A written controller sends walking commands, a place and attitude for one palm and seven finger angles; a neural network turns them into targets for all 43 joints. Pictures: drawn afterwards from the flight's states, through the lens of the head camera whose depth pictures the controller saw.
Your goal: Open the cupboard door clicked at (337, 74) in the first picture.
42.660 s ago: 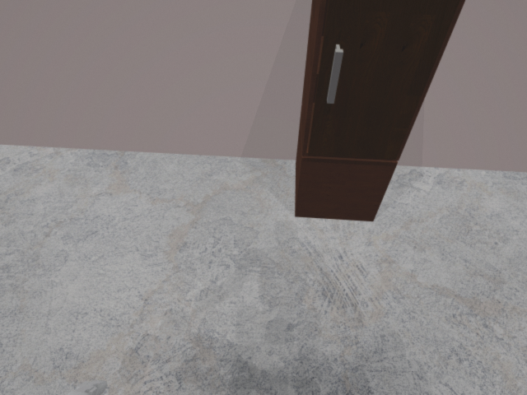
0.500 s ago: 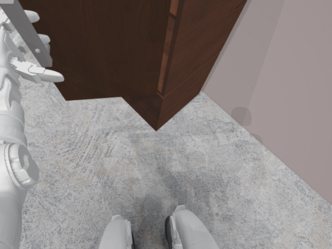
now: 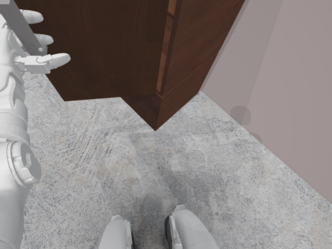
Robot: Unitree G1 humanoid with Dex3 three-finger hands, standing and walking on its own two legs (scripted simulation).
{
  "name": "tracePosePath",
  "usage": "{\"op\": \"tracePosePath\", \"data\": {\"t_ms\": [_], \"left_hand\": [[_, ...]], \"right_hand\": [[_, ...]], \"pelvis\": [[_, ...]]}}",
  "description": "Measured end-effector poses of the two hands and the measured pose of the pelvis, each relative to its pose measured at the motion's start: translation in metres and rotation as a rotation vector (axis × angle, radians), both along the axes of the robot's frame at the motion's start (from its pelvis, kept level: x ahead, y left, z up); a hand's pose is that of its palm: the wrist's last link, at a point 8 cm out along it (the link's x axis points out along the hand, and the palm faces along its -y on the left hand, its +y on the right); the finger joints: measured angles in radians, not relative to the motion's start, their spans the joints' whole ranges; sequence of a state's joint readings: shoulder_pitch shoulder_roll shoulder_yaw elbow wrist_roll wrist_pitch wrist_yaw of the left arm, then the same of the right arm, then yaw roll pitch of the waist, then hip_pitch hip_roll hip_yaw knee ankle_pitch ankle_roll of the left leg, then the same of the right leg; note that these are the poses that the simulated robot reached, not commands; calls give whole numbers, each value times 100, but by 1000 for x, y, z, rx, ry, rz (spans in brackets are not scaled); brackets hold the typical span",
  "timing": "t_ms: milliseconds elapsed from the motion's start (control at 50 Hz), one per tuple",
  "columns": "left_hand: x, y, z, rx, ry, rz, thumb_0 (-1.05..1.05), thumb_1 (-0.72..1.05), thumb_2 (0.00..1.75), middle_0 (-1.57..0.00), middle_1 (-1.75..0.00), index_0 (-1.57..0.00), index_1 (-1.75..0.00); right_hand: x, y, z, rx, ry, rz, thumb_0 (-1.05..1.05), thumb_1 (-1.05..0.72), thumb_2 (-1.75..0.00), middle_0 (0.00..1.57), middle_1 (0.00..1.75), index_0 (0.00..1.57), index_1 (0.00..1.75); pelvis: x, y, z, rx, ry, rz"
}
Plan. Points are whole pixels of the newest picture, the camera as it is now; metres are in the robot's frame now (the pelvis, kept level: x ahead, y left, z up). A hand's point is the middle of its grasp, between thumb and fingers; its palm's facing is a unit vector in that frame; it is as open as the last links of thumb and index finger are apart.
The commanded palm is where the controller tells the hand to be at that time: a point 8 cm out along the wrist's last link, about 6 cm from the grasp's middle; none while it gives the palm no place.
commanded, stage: close the thumb around the handle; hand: left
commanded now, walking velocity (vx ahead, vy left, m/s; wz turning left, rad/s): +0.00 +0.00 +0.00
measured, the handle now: (28, 30) +0.59 +0.23 +0.08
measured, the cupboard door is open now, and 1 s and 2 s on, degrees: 54 71 100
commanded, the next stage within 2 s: pull the door open along its arc in 0.38 s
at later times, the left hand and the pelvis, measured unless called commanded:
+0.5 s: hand (40, 51) +0.54 +0.21 +0.07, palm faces +0.03 -1.00 -0.01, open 5.7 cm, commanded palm +0.52 +0.25 +0.08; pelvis +0.00 +0.00 +0.00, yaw +0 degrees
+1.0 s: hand (52, 87) +0.45 +0.18 +0.07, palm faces +0.06 -1.00 +0.02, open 6.0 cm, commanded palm +0.39 +0.23 +0.08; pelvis +0.03 +0.00 +0.03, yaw -1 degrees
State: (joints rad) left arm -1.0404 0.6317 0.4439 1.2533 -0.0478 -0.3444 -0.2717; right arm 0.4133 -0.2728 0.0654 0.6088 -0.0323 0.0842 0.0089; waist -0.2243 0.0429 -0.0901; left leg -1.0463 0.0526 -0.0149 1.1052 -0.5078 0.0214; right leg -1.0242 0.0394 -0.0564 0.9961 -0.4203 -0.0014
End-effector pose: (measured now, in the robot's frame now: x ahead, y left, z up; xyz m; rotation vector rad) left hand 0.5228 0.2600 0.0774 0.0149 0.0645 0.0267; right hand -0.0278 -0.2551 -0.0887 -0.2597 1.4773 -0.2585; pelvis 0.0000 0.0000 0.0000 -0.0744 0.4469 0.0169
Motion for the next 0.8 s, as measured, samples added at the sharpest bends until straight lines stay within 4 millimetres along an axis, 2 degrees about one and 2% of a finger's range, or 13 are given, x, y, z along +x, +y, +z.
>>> {"op": "tracePosePath", "data": {"t_ms": [240,320,640,800], "left_hand": [[-1,8,-1,6,2,7,0,58,76,-38,-131,-38,-131],[-1,3,-1,12,-11,-21,1,71,82,-39,-133,-39,-133],[-4,0,-2,-2,-14,10,1,74,83,-35,-135,-36,-135],[-26,-4,-2,4,-24,0,1,73,77,-35,-135,-35,-135]], "right_hand": [[1,-1,0,-3,4,-4,1,-91,-90,21,30,20,30],[2,-3,1,-8,7,2,1,-91,-90,21,29,20,30],[7,-2,2,-1,-20,-8,1,-91,-90,21,29,20,30],[21,2,6,30,-59,-32,1,-91,-90,21,29,20,30]], "pelvis": [[1,-1,0,0,2,-3],[2,0,0,-1,5,0],[4,0,2,2,-5,-10],[14,1,12,11,-31,-25]]}}
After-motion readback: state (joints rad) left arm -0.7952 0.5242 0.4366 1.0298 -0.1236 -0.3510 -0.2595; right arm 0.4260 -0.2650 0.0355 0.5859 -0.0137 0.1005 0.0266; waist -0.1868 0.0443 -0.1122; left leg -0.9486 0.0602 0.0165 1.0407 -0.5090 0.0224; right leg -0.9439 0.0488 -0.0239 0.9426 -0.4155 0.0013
